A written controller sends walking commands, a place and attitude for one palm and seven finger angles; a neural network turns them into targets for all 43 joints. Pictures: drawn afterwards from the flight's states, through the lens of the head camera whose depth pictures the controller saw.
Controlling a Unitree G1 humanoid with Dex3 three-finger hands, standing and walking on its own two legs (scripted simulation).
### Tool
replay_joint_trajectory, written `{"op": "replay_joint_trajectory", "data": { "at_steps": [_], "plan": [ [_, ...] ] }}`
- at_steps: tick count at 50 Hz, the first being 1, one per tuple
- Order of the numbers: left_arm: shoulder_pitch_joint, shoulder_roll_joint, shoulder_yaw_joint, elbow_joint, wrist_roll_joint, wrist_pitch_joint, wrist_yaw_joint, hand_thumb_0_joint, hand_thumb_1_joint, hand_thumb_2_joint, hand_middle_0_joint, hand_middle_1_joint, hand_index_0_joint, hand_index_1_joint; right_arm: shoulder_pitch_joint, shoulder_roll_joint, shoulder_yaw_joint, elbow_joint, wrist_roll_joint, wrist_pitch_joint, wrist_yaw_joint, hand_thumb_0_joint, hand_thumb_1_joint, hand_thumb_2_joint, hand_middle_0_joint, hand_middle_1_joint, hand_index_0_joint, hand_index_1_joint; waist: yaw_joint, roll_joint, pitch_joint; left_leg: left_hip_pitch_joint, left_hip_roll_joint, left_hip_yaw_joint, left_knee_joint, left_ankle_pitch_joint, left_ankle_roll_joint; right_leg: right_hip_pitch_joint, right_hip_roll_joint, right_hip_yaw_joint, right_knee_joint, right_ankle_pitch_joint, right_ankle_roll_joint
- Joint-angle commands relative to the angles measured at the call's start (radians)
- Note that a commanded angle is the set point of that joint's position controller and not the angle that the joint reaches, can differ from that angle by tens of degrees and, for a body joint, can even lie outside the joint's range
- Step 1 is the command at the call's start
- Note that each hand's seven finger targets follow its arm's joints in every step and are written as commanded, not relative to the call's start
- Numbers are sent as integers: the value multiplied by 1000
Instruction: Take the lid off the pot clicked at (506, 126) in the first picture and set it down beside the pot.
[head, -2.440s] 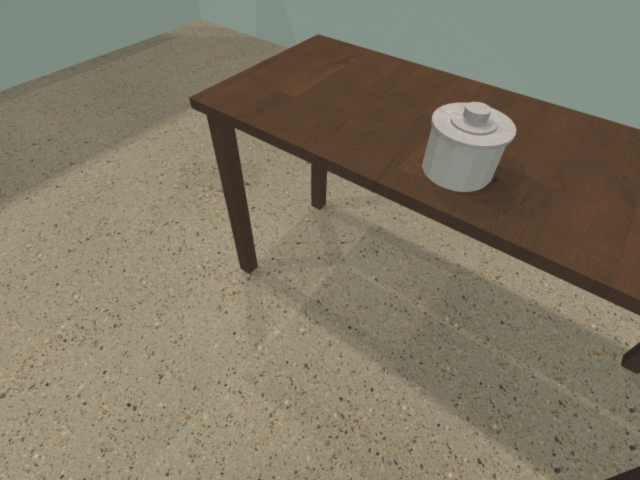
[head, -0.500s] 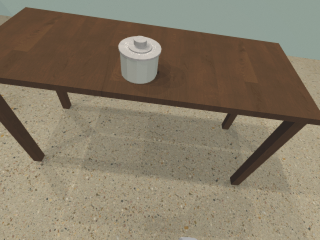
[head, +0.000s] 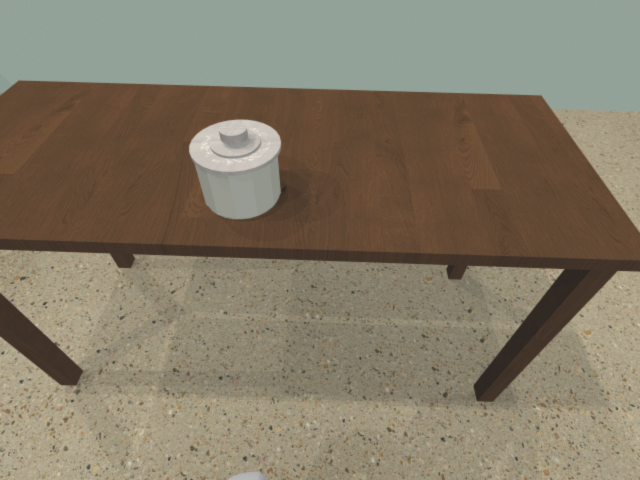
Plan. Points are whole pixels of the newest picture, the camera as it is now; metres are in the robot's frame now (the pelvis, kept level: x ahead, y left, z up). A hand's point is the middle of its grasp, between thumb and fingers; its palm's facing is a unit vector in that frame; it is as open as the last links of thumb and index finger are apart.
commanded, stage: take the last steps up to it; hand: left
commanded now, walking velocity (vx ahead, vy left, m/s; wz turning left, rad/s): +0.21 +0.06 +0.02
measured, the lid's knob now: (233, 132) +0.63 +0.17 +0.11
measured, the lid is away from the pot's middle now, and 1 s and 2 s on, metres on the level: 0.00 0.00 0.00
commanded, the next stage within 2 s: come to a stop and stand still in 0.12 s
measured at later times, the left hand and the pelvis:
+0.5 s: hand out of the picture +0.13 +0.25 -0.19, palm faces +0.06 -0.99 -0.15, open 7.4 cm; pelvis +0.12 +0.07 +0.00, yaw -1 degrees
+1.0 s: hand out of the picture +0.14 +0.19 -0.18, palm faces -0.03 -0.97 -0.26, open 7.4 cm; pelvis +0.09 +0.01 -0.02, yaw -1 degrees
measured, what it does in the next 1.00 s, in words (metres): steps on the spot: left foot, then right foot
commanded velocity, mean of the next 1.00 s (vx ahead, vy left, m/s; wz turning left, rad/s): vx -0.06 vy -0.06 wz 0.00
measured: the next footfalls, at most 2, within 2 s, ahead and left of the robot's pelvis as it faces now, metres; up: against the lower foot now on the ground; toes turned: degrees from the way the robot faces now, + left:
left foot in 0.20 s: +0.17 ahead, +0.12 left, +0.00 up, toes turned +1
right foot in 0.80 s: +0.09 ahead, -0.11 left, +0.00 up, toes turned -2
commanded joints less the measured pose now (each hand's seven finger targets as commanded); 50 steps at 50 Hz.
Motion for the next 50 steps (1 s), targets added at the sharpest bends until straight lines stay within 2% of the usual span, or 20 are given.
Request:
{"op": "replay_joint_trajectory", "data": {
  "at_steps": [1, 7, 9, 11, 12, 14, 17, 26, 33, 34, 35, 36, 37, 39, 41, 42, 43, 47, 49, 50],
  "plan": [
    [106, 106, 2, 10, 7, -6, 0, 0, 900, 900, -200, -300, -200, -300, -41, -12, -2, -93, 5, -19, 13, 0, -900, -900, 200, 300, 200, 300, 15, -148, 130, -70, 27, 10, -103, 93, -17, -96, -267, 127, -192, 305, -136],
    [129, 163, 14, 39, 14, 5, 1, 0, 900, 900, -200, -300, -200, -300, -121, -47, 0, -144, 8, -43, 22, 0, -900, -900, 200, 300, 200, 300, 24, -177, 93, 115, -34, 49, -377, 88, 23, -49, -253, 102, -47, 407, -100],
    [135, 149, 10, 42, 8, 13, 1, 0, 900, 900, -200, -300, -200, -300, 46, -106, -11, -98, -2, -55, 9, 0, -900, -900, 200, 300, 200, 300, -52, -82, 3, 380, -67, 40, -521, 198, 39, -96, -183, 53, 244, 418, -59],
    [184, 74, -3, 12, -9, 20, -8, 0, 900, 900, -200, -300, -200, -300, 179, -274, -39, -84, -4, -56, -15, 0, -900, -900, 200, 300, 200, 300, -64, 321, -154, 632, 316, -464, -686, 535, 211, -411, 26, 17, 790, -353, 8],
    [161, 92, -2, 9, -5, 27, 2, 0, 900, 900, -200, -300, -200, -300, 110, -252, -24, -101, 2, -42, -22, 0, -900, -900, 200, 300, 200, 300, -45, 176, -119, 539, 344, -429, -695, 560, 256, -422, -27, 114, 887, -354, -12],
    [140, 57, -13, 45, -7, 43, 16, 0, 900, 900, -200, -300, -200, -300, -66, -152, 12, -137, 3, -49, -38, 0, -900, -900, 200, 300, 200, 300, 14, 51, -22, 324, 288, -303, -710, 731, 217, -363, -79, 182, 855, -214, 11],
    [213, 47, -14, 79, -4, 90, 16, 0, 900, 900, -200, -300, -200, -300, -149, -120, 34, -138, 17, -47, -56, 0, -900, -900, 200, 300, 200, 300, 63, 78, -13, 275, 207, -99, -718, 885, 135, -273, -63, 178, 736, -112, 56],
    [150, 89, 26, -10, 11, 151, 13, 0, 900, 900, -200, -300, -200, -300, -157, -139, -3, -163, 15, -7, -70, 0, -900, -900, 200, 300, 200, 300, 45, 94, -29, 311, 221, -95, -714, 670, 180, -416, -19, 204, 847, -60, 77],
    [45, 75, 5, -54, 8, 139, 6, 0, 900, 900, -200, -300, -200, -300, -129, -145, -17, -158, 5, 7, -53, 0, -900, -900, 200, 300, 200, 300, 4, 172, -2, 302, 194, -167, -755, 280, 193, -312, -35, 124, 495, -173, 52],
    [95, 130, -5, -25, 12, 119, 15, 0, 900, 900, -200, -300, -200, -300, -215, -270, -45, -172, 17, -22, -33, 0, -900, -900, 200, 300, 200, 300, 59, 144, -109, 314, 223, -155, -620, 401, 150, -308, -85, 151, 399, -129, 21],
    [89, 129, -14, -83, 15, 119, 13, 0, 900, 900, -200, -300, -200, -300, -183, -201, -30, -214, 9, -4, -16, 0, -900, -900, 200, 300, 200, 300, 44, 170, -111, 201, 181, -144, -624, 111, 136, -223, -18, 80, 339, -144, 16],
    [103, 119, -5, -84, 16, 111, 6, 0, 900, 900, -200, -300, -200, -300, -146, -208, -37, -214, 1, 0, -11, 0, -900, -900, 200, 300, 200, 300, 32, 266, -151, 285, 132, -158, -625, 124, 128, -252, 15, 72, 295, -106, 10],
    [104, 119, -8, -68, 14, 100, 4, 0, 900, 900, -200, -300, -200, -300, -105, -187, -35, -203, 4, 3, -15, 0, -900, -900, 200, 300, 200, 300, 13, 255, -154, 287, 137, -171, -608, 143, 133, -240, 14, 73, 251, -111, 3],
    [115, 122, -13, -72, 15, 89, 8, 0, 900, 900, -200, -300, -200, -300, -98, -142, -20, -220, 9, 13, -19, 0, -900, -900, 200, 300, 200, 300, 22, 78, -60, 170, 71, -126, -501, 51, 95, -197, -22, 130, 89, -61, -35],
    [54, 171, -24, -90, 20, 77, 11, 0, 900, 900, -200, -300, -200, -300, -84, -73, -8, -229, 9, 16, -11, 0, -900, -900, 200, 300, 200, 300, -7, -200, 21, 100, -52, 22, -294, -77, 27, -276, -203, 310, -27, 1, -118],
    [30, 170, -34, -99, 18, 69, 10, 0, 900, 900, -200, -300, -200, -300, -85, -59, -1, -236, 5, 20, -5, 0, -900, -900, 200, 300, 200, 300, -12, -158, 29, 118, -81, -2, -219, -115, 19, -304, -216, 314, -31, 66, -144],
    [8, 176, -23, -96, 18, 59, 10, 0, 900, 900, -200, -300, -200, -300, -59, -57, -2, -240, 9, 22, -8, 0, -900, -900, 200, 300, 200, 300, -14, -316, -6, 83, -82, -22, -201, -137, 20, -258, -204, 326, -26, 101, -159],
    [-30, 160, -27, -97, 4, 59, 18, 0, 900, 900, -200, -300, -200, -300, -16, -70, 8, -214, 14, 7, -10, 0, -900, -900, 200, 300, 200, 300, -41, -190, 62, 263, -70, -39, -416, 40, 16, -371, -162, 240, 72, 36, -101],
    [8, 135, -32, -88, -4, 65, 15, 0, 900, 900, -200, -300, -200, -300, -8, -95, 15, -195, 9, -9, -12, 0, -900, -900, 200, 300, 200, 300, -5, 40, 99, 250, -10, -139, -546, 128, 46, -356, -63, 183, 155, -71, -41],
    [42, 111, -34, -82, -6, 68, 17, 0, 900, 900, -200, -300, -200, -300, -18, -105, 20, -191, 6, -14, -16, 0, -900, -900, 200, 300, 200, 300, 17, 73, 122, 187, 26, -185, -596, 143, 69, -303, -29, 167, 157, -95, -28]
  ]
}}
